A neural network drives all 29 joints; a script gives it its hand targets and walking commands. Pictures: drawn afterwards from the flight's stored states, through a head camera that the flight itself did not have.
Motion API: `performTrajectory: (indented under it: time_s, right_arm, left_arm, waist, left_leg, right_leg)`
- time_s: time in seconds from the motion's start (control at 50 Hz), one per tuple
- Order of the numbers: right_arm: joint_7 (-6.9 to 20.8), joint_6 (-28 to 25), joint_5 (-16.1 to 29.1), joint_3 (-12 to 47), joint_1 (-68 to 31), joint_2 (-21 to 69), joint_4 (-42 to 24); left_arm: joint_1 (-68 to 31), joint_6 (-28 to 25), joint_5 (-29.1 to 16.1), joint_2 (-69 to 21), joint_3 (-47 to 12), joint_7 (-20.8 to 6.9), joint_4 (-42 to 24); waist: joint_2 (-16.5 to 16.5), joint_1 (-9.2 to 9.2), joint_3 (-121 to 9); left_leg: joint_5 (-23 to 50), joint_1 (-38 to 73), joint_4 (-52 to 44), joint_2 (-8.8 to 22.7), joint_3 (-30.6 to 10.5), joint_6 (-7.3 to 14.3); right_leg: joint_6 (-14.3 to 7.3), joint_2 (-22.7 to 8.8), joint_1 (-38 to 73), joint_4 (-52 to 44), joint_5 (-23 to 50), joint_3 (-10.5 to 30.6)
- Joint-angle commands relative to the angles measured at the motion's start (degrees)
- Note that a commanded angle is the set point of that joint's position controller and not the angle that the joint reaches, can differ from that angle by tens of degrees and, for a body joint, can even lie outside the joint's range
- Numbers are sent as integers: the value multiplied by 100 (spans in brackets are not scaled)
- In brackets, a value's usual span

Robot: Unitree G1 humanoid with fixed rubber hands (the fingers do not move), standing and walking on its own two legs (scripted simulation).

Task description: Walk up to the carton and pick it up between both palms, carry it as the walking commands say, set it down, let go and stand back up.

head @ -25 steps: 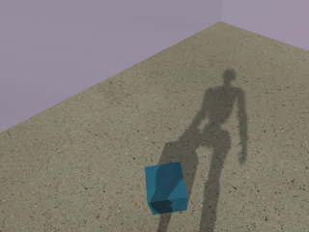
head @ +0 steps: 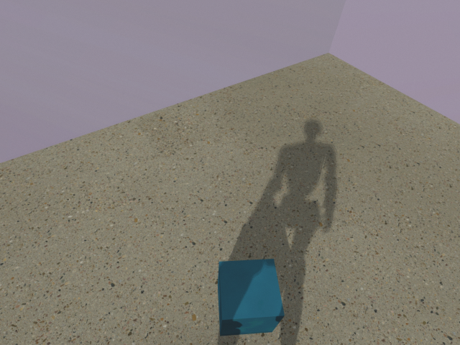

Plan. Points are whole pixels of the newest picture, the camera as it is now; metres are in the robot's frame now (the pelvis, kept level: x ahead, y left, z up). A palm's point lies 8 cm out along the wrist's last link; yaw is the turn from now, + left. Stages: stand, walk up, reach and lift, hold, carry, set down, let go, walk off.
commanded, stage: walk up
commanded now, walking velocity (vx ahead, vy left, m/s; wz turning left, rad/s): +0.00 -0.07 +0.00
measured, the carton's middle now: (246, 298) +0.39 -0.09 -0.66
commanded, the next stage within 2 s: stand in 1.74 s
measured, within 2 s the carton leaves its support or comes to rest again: neither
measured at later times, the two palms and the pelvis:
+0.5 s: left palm out of the picture +0.09 +0.16 -0.13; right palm out of the picture +0.02 -0.32 -0.16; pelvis +0.02 -0.08 -0.01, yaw -1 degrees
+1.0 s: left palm out of the picture +0.01 +0.17 -0.16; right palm out of the picture -0.02 -0.27 -0.14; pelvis -0.01 -0.05 +0.00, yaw -1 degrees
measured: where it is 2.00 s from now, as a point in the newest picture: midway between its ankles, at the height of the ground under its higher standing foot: outside the picture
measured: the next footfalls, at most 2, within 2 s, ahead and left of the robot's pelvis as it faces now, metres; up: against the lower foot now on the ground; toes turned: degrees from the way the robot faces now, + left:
right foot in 0.40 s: +0.06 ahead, -0.21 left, +0.00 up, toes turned +12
left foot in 0.80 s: -0.01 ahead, +0.04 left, +0.00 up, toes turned +3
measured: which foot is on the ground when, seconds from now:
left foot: down 0.00-0.44, up 0.46-0.78, down 0.80-1.00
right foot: up 0.00-0.38, down 0.40-1.00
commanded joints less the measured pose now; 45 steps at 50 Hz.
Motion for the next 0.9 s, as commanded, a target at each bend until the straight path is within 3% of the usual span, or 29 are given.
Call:
performTrajectory:
  time_s: [0.0,0.04,0.1,0.2,0.26,0.3,0.32,0.34,0.36,0.38,0.4,0.42,0.44,0.48,0.5,0.56,0.58,0.6,0.62,0.66,0.7,0.72,0.74,0.76,0.78,0.8,0.82,0.84,0.88]
  right_arm:
    - [-34,-30,-49,-210,426,-789,-173]
    - [-86,-3,-78,-288,629,-972,-164]
    - [-144,14,-121,-352,724,-1057,-188]
    - [-120,-40,-154,-301,856,-836,-99]
    - [-72,-45,-181,-314,787,-900,-80]
    - [-33,11,-157,-291,869,-799,78]
    - [-30,61,-131,-339,853,-896,127]
    - [-20,102,-100,-400,870,-1010,148]
    - [-21,94,-49,-422,867,-1003,30]
    - [-34,97,9,-351,963,-779,-103]
    - [-56,138,55,-273,912,-566,-177]
    - [-97,248,107,-352,753,-551,-105]
    - [-94,338,102,-425,600,-784,-128]
    - [17,444,40,-417,754,-634,-32]
    - [57,485,-4,-454,862,-661,-31]
    - [29,575,-112,-487,816,-682,28]
    - [40,576,-115,-472,856,-676,59]
    - [102,562,-128,-420,997,-593,150]
    - [137,567,-122,-382,952,-508,132]
    - [162,559,-99,-315,692,-465,34]
    - [73,501,-78,-254,634,-480,12]
    - [42,427,-40,-224,808,-429,95]
    - [25,337,-35,-184,970,-433,172]
    - [4,222,-87,-177,1058,-604,229]
    - [-22,163,-91,-155,909,-863,151]
    - [5,169,-44,-123,540,-837,146]
    - [41,143,-67,-118,283,-691,133]
    - [46,109,-73,-101,194,-570,139]
    - [-19,49,-7,-80,520,-552,239]
  left_arm:
    - [345,146,31,295,179,31,-20]
    - [5,161,65,492,263,9,-204]
    - [-181,138,40,475,323,-41,-372]
    - [-438,116,12,319,292,-78,-483]
    - [-556,86,-60,206,199,-56,-548]
    - [-524,-34,-106,195,157,-32,-522]
    - [-410,-107,-115,269,138,-10,-497]
    - [-257,-207,-104,507,190,50,-460]
    - [-155,-304,-105,971,300,113,-459]
    - [-179,-333,-84,1418,400,151,-562]
    - [-185,-325,-91,1508,395,150,-636]
    - [60,-298,-52,1372,330,140,-521]
    - [-222,-283,-18,1138,284,121,-558]
    - [-844,-228,-32,884,242,142,-823]
    - [-994,-198,-26,846,236,165,-879]
    - [-1000,-199,37,936,244,95,-924]
    - [-979,-215,38,809,205,68,-880]
    - [-935,-207,13,659,175,32,-773]
    - [-1047,-197,-2,692,173,22,-787]
    - [-1152,-178,26,917,173,11,-794]
    - [-999,-145,67,947,168,2,-724]
    - [-854,-109,28,908,152,12,-648]
    - [-742,-85,1,845,119,2,-590]
    - [-618,-107,-45,611,86,-55,-593]
    - [-426,-112,-83,290,10,-94,-616]
    - [-611,-124,-125,301,21,-112,-649]
    - [-754,-121,-131,393,-16,-113,-642]
    - [-885,-140,-90,640,37,-124,-617]
    - [-761,-182,-77,634,86,-113,-481]
  waist:
    - [691,-14,506]
    - [665,-119,435]
    - [698,-142,288]
    - [1141,-151,134]
    - [1322,-144,6]
    - [1473,-136,-165]
    - [1333,-28,-147]
    - [1135,23,-158]
    - [532,-34,-282]
    - [-406,-103,-436]
    - [-1114,-77,-313]
    - [-1460,175,-559]
    - [-1502,108,-326]
    - [-1073,-138,-239]
    - [-1080,-284,-305]
    - [-940,-258,-530]
    - [-942,-262,-602]
    - [-861,-235,-622]
    - [-964,-220,-425]
    - [-1228,-125,-174]
    - [-1058,-28,-26]
    - [-806,-68,-55]
    - [-480,-139,39]
    - [365,-34,-18]
    - [1272,238,34]
    - [1357,296,381]
    - [1755,264,422]
    - [1343,255,552]
    - [938,177,421]
  left_leg:
    - [547,-252,-1203,1838,-1591,182]
    - [804,-92,-1128,2146,-1797,381]
    - [817,-70,-1062,2127,-1676,519]
    - [1558,108,-795,1653,-1163,408]
    - [1909,54,-563,1454,-868,397]
    - [2079,209,-269,1086,-589,291]
    - [2219,240,19,899,-424,209]
    - [2159,193,403,769,-375,49]
    - [1755,-204,808,641,-322,-215]
    - [441,-982,1440,472,-184,-435]
    - [-1791,-1908,2172,199,-15,-551]
    - [-2384,-1482,3138,157,-247,-518]
    - [-2354,-1501,3439,254,-466,-501]
    - [-1982,-1464,3920,218,-697,-515]
    - [-1740,-1515,4074,85,-660,-555]
    - [-1171,-1324,4087,-7,-646,-598]
    - [-989,-1112,3688,85,-635,-612]
    - [-858,-843,3135,98,-574,-530]
    - [-829,-840,2643,58,-404,-520]
    - [-1132,-741,1763,22,-346,-549]
    - [-1143,-456,762,61,-289,-486]
    - [-655,-71,-114,76,-245,-461]
    - [44,297,-929,253,-463,-459]
    - [46,429,-1128,870,-1181,-455]
    - [136,315,-1301,1523,-2007,-293]
    - [48,-407,-1273,1433,-1728,-108]
    - [-458,-1074,-1325,1274,-1565,-18]
    - [-316,-900,-1272,933,-1199,-135]
    - [744,-118,-959,748,-855,-184]
  right_leg:
    - [138,-122,-682,635,362,111]
    - [217,-211,-1133,1112,390,231]
    - [296,-214,-1314,1401,456,323]
    - [369,-26,-1185,717,634,163]
    - [346,43,-621,-318,419,-54]
    - [275,182,-65,-1407,720,-219]
    - [246,234,255,-2173,1504,-319]
    - [264,26,677,-2656,2385,-161]
    - [299,-459,1214,-2442,3824,96]
    - [106,-1312,1847,-1987,6177,705]
    - [-358,-2021,2158,-1723,8558,1332]
    - [-1186,-2345,1553,-1637,8837,1199]
    - [-1291,-2223,1078,-1808,8043,1239]
    - [-978,-1448,787,-1939,6607,445]
    - [-817,-1246,733,-1949,6306,220]
    - [-720,-1204,505,-2087,4732,323]
    - [-715,-1131,293,-2291,3461,355]
    - [-735,-918,56,-2690,1260,437]
    - [-759,-936,-78,-2948,214,583]
    - [-910,-1049,-26,-2864,145,875]
    - [-1018,-1169,2,-2622,679,1010]
    - [-916,-1078,-10,-2420,820,936]
    - [-717,-979,-157,-2212,899,906]
    - [-420,-659,-167,-1724,982,632]
    - [-217,-268,-490,-1522,682,281]
    - [-142,-143,-34,-1790,741,196]
    - [-94,-222,651,-1785,1180,174]
    - [-79,-209,723,-1879,1699,94]
    - [-94,-270,516,-2045,2086,251]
